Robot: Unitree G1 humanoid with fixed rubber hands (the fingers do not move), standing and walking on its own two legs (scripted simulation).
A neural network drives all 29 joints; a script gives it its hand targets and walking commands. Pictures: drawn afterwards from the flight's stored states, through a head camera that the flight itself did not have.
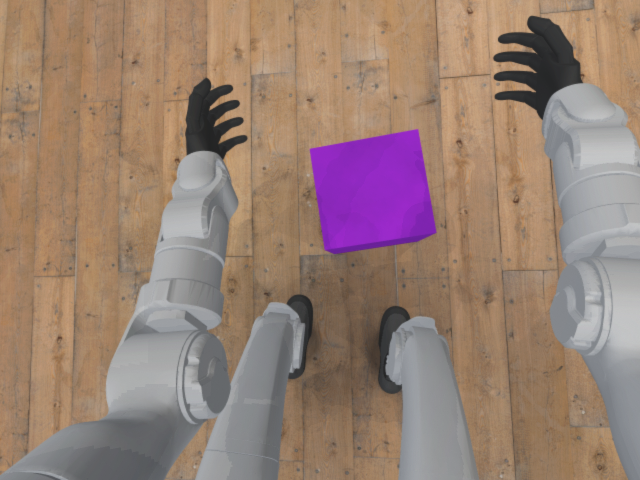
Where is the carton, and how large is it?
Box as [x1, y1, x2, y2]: [310, 129, 435, 253]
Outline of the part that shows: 417,129 310,149 324,248 326,250 333,253 417,241 435,232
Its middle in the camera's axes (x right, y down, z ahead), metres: +0.11 -0.08 +0.86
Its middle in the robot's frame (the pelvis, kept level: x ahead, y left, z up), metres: +0.48 -0.01 -0.51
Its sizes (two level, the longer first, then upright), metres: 0.210 0.200 0.250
